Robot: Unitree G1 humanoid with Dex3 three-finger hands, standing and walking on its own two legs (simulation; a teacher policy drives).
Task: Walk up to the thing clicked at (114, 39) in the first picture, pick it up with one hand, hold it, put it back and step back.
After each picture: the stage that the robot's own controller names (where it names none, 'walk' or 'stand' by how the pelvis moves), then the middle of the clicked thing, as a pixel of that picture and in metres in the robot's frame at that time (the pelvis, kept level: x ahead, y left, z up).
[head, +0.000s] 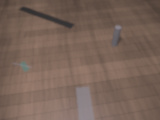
stand; (116, 36) +1.36 -0.34 -0.65
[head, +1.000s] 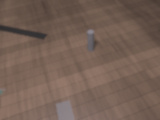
walk; (90, 41) +1.27 +0.03 -0.63
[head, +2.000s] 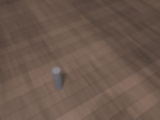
walk; (57, 79) +0.76 +0.25 -0.62
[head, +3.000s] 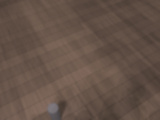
stand; (54, 114) +0.42 +0.20 -0.63
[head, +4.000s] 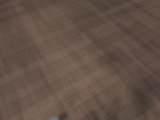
stand; out of the picture +0.38 +0.22 -0.66
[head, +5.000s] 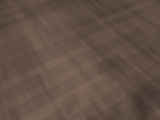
stand; out of the picture +0.36 +0.22 -0.66
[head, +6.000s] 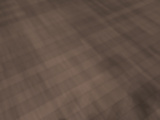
stand; out of the picture +0.36 +0.23 -0.66
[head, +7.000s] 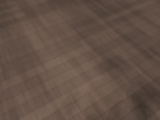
stand; out of the picture +0.35 +0.22 -0.66
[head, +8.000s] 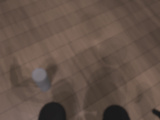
go down; (42, 81) +0.42 +0.22 -0.43
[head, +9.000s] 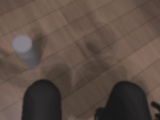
go down; (28, 54) +0.45 +0.24 -0.27
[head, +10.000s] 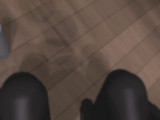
close in; out of the picture +0.43 +0.27 -0.19
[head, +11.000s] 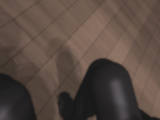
close; out of the picture +0.43 +0.30 -0.16
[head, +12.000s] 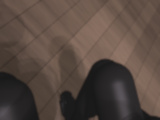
lift; out of the picture +0.40 +0.29 -0.16
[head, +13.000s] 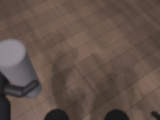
lift; (23, 75) +0.34 +0.20 +0.02
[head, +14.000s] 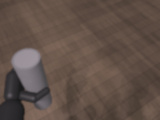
hold; (36, 83) +0.32 +0.17 +0.04
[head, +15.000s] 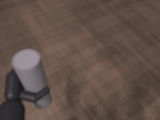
hold; (36, 83) +0.33 +0.17 +0.03
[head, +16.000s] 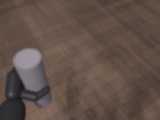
crouch; (36, 83) +0.33 +0.17 +0.04
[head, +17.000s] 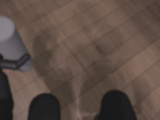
crouch; (14, 50) +0.43 +0.21 -0.05
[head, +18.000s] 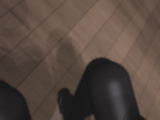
lower; out of the picture +0.43 +0.31 -0.17
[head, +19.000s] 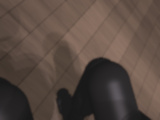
lower; out of the picture +0.43 +0.31 -0.16
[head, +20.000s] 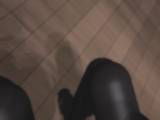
lower; out of the picture +0.43 +0.31 -0.16
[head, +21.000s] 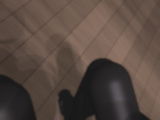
lower; out of the picture +0.42 +0.31 -0.16
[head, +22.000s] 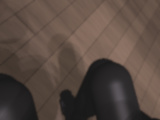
rest; out of the picture +0.41 +0.31 -0.16
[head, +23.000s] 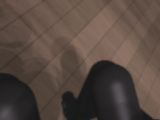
withdraw; out of the picture +0.41 +0.30 -0.16
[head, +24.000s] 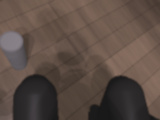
walk; (16, 54) +0.43 +0.26 -0.22
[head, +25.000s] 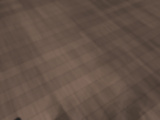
stand; out of the picture +0.36 +0.20 -0.58
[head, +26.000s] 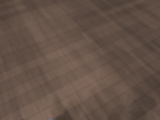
stand; out of the picture +0.38 +0.22 -0.60
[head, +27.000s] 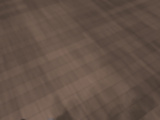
stand; out of the picture +0.37 +0.21 -0.60
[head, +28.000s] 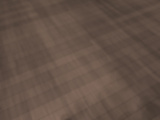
stand; out of the picture +0.39 +0.20 -0.65
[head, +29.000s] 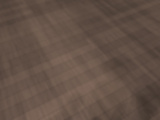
stand; out of the picture +0.36 +0.21 -0.66
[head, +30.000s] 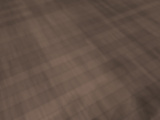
walk; out of the picture +0.36 +0.21 -0.66
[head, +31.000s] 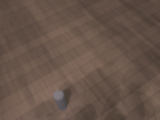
walk; (60, 101) +0.47 +0.20 -0.64
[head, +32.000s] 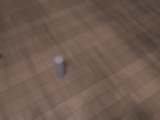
walk; (59, 68) +0.74 +0.19 -0.63
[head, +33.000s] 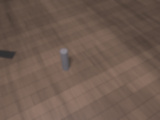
stand; (64, 60) +0.99 +0.24 -0.64
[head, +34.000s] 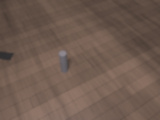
stand; (63, 62) +0.97 +0.21 -0.66
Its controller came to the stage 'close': yes
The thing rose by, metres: 0.67
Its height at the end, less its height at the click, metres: +0.00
